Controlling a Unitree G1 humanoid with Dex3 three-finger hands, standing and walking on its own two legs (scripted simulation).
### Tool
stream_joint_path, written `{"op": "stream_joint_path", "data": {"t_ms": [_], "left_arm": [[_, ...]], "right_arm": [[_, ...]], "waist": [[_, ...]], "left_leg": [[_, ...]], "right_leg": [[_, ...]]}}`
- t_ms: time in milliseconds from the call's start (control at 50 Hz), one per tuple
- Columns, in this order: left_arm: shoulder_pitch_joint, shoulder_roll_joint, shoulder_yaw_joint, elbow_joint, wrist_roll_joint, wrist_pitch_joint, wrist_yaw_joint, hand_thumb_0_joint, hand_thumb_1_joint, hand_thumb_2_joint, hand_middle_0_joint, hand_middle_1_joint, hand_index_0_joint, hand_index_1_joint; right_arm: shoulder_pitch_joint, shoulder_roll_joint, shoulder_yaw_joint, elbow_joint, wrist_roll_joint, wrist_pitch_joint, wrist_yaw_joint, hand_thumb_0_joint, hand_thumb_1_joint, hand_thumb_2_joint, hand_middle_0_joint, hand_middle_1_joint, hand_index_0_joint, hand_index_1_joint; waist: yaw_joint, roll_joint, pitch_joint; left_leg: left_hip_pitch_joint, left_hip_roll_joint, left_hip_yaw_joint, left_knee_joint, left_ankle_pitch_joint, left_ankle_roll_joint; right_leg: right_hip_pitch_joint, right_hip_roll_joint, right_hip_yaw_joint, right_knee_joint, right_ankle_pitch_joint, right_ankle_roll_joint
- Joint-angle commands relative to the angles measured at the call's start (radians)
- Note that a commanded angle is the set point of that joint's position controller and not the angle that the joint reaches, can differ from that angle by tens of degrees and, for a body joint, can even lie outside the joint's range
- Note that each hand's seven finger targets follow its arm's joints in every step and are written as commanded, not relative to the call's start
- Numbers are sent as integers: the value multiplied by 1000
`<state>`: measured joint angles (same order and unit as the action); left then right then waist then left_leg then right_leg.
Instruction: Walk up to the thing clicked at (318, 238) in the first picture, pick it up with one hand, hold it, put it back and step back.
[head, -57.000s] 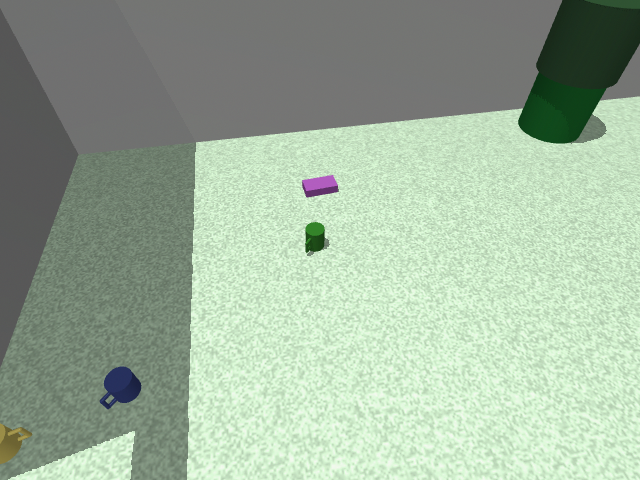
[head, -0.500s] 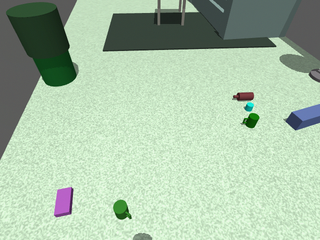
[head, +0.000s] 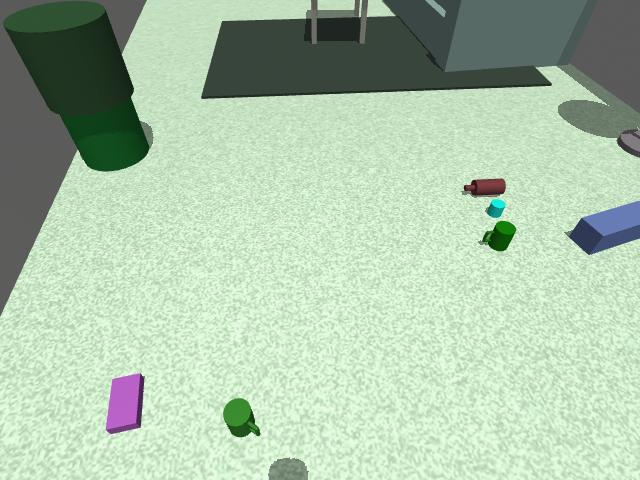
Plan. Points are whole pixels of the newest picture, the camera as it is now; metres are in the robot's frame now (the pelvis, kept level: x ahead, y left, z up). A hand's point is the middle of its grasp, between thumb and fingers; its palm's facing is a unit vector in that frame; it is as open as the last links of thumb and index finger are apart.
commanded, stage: stand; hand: left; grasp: from above
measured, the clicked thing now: (243, 421) +0.45 +0.24 -0.73
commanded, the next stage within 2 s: step back in 1.32 s
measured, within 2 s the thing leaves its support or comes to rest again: neither
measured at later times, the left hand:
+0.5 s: hand out of the picture +0.09 +0.24 -0.15, palm faces +0.01 -0.94 -0.35, open 7.4 cm
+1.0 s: hand out of the picture +0.09 +0.24 -0.15, palm faces +0.00 -0.94 -0.34, open 7.4 cm
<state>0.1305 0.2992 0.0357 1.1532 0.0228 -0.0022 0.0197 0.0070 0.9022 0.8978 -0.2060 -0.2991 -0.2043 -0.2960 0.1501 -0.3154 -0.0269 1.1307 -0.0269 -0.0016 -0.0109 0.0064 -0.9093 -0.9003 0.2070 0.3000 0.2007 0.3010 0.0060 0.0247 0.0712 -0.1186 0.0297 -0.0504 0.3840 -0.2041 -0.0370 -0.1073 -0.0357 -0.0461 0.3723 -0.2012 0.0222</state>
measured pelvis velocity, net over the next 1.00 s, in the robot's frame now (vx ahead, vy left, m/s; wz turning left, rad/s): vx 0.01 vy -0.01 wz -0.01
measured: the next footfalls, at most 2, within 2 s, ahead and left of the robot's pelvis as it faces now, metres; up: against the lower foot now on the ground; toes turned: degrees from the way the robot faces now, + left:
none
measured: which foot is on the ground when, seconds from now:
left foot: down 0.00-1.00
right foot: down 0.00-1.00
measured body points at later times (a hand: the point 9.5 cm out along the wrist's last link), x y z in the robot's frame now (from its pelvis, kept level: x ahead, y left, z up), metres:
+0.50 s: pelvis +0.01 +0.00 +0.00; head +0.02 -0.01 +0.45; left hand +0.09 +0.29 -0.13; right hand +0.08 -0.30 -0.14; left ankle +0.01 +0.14 -0.74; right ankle +0.00 -0.13 -0.74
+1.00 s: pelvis +0.01 -0.01 +0.00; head +0.01 -0.02 +0.45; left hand +0.09 +0.29 -0.13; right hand +0.07 -0.30 -0.14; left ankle +0.01 +0.14 -0.74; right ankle +0.00 -0.13 -0.74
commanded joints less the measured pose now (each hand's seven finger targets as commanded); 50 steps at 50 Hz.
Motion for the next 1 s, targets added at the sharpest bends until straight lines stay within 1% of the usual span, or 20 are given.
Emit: {"op": "stream_joint_path", "data": {"t_ms": [0, 40, 120, 220, 240, 260, 300, 320, 400, 480, 540, 660, 740, 800, 820, 840, 880, 900, 960, 980], "left_arm": [[-36, 212, 35, -54, -4, -17, 9, 0, 900, 900, -200, -300, -200, -301], [-35, 210, 34, -53, -3, -18, 9, 0, 900, 900, -200, -300, -200, -301], [-48, 209, 36, -56, -6, -19, 9, 0, 900, 900, -200, -300, -200, -301], [-61, 210, 35, -49, -10, -16, 6, 0, 900, 900, -200, -300, -200, -301], [-56, 207, 35, -50, -6, -16, 6, 0, 900, 900, -200, -300, -200, -301], [-63, 211, 35, -51, -8, -16, 6, 0, 900, 900, -200, -300, -200, -301], [-61, 214, 36, -48, -6, -16, 5, 0, 900, 900, -200, -300, -200, -301], [-68, 219, 37, -51, -7, -16, 4, 0, 900, 900, -200, -300, -200, -301], [-77, 217, 34, -50, -6, -16, 2, 0, 900, 900, -200, -300, -200, -301], [-83, 229, 36, -54, -7, -20, 1, 0, 900, 900, -200, -300, -200, -301], [-74, 225, 35, -55, -9, -21, 2, 0, 900, 900, -200, -300, -200, -301], [-75, 230, 34, -56, -10, -21, 0, 0, 900, 900, -200, -300, -200, -301], [-79, 230, 32, -59, -10, -26, 1, 0, 900, 900, -200, -300, -200, -301], [-80, 235, 33, -62, -10, -25, 0, 0, 900, 900, -200, -300, -200, -300], [-74, 229, 30, -59, -9, -24, -1, 0, 900, 900, -200, -300, -200, -300], [-78, 236, 33, -59, -9, -24, 0, 0, 900, 900, -200, -300, -200, -300], [-83, 241, 34, -64, -9, -24, -1, 0, 900, 900, -200, -300, -200, -300], [-80, 235, 32, -60, -9, -24, -1, 0, 900, 900, -200, -300, -200, -300], [-64, 235, 31, -62, -7, -26, -3, 0, 900, 900, -200, -300, -200, -300], [-72, 239, 31, -62, -6, -27, -4, 0, 900, 900, -200, -300, -200, -300]], "right_arm": [[-24, -185, -24, -54, 6, -17, -15, 0, -900, -900, 200, 300, 200, 300], [-37, -185, -22, -57, 6, -20, -15, 0, -900, -900, 200, 300, 200, 300], [-36, -197, -21, -55, 6, -24, -19, 0, -900, -900, 200, 300, 200, 300], [-42, -192, -15, -48, 8, -24, -19, 0, -900, -900, 200, 300, 200, 300], [-52, -209, -21, -54, 8, -24, -19, 0, -900, -900, 200, 300, 200, 300], [-42, -203, -18, -49, 8, -24, -19, 0, -900, -900, 200, 300, 200, 300], [-56, -202, -19, -49, 7, -24, -19, 0, -900, -900, 200, 300, 200, 300], [-40, -199, -15, -46, 8, -25, -18, 0, -900, -900, 200, 300, 200, 300], [-67, -207, -19, -49, 9, -24, -17, 0, -900, -900, 200, 300, 200, 300], [-59, -203, -16, -47, 8, -24, -13, 0, -900, -900, 200, 300, 200, 300], [-73, -211, -18, -52, 10, -26, -13, 0, -900, -900, 200, 300, 200, 300], [-69, -213, -18, -47, 10, -24, -13, 0, -900, -900, 200, 300, 200, 300], [-72, -213, -17, -48, 10, -24, -11, 0, -900, -900, 200, 300, 200, 300], [-70, -214, -17, -48, 10, -23, -10, 0, -900, -900, 200, 300, 200, 300], [-70, -212, -15, -45, 11, -23, -9, 0, -900, -900, 200, 300, 200, 300], [-70, -216, -17, -47, 10, -22, -9, 0, -900, -900, 200, 300, 200, 300], [-64, -213, -17, -48, 9, -21, -7, 0, -900, -900, 200, 300, 200, 300], [-64, -216, -18, -44, 9, -20, -6, 0, -900, -900, 200, 300, 200, 300], [-71, -217, -22, -47, 9, -19, -4, 0, -900, -900, 200, 300, 200, 300], [-64, -217, -21, -47, 9, -19, -3, 0, -900, -900, 200, 300, 200, 300]], "waist": [[3, -13, -54], [9, -17, -61], [5, -15, -90], [5, -25, -74], [7, -21, -87], [1, -25, -87], [5, -20, -86], [1, -23, -81], [2, -19, -71], [-2, -22, -75], [4, -20, -101], [0, -25, -95], [-1, -33, -104], [-3, -23, -94], [0, -13, -69], [-2, -25, -80], [-6, -33, -72], [-4, -29, -55], [2, -26, -52], [-5, -33, -53]], "left_leg": [[-47, 68, -49, -77, 74, 49], [-31, 74, -54, -77, 118, 50], [-2, 82, -46, -62, 224, 51], [-8, 80, -44, -79, 197, 43], [9, 86, -44, -73, 208, 47], [-4, 84, -41, -76, 209, 46], [2, 84, -42, -80, 186, 46], [-5, 85, -40, -84, 204, 44], [7, 86, -41, -87, 162, 41], [-11, 82, -35, -93, 150, 43], [18, 92, -38, -80, 217, 48], [24, 90, -33, -89, 185, 45], [27, 93, -32, -79, 219, 45], [12, 89, -30, -91, 175, 43], [9, 88, -31, -98, 150, 42], [13, 93, -31, -94, 145, 48], [0, 91, -32, -102, 144, 44], [-16, 86, -31, -104, 107, 43], [-8, 87, -32, -103, 91, 47], [-15, 86, -33, -103, 81, 46]], "right_leg": [[26, -87, 88, -80, 46, -29], [25, -89, 83, -76, 85, -30], [48, -95, 82, -64, 196, -29], [39, -88, 77, -70, 157, -27], [39, -90, 75, -71, 163, -29], [48, -91, 79, -72, 172, -27], [39, -91, 78, -75, 154, -29], [51, -92, 81, -72, 173, -29], [15, -87, 80, -84, 113, -30], [34, -90, 84, -84, 123, -31], [45, -96, 85, -73, 190, -34], [24, -93, 86, -85, 161, -32], [43, -97, 88, -79, 212, -33], [38, -93, 86, -86, 169, -33], [16, -91, 89, -96, 135, -31], [25, -93, 90, -94, 133, -36], [22, -89, 88, -95, 116, -36], [14, -86, 91, -105, 74, -33], [-5, -87, 96, -116, 44, -34], [0, -87, 98, -120, 31, -33]]}}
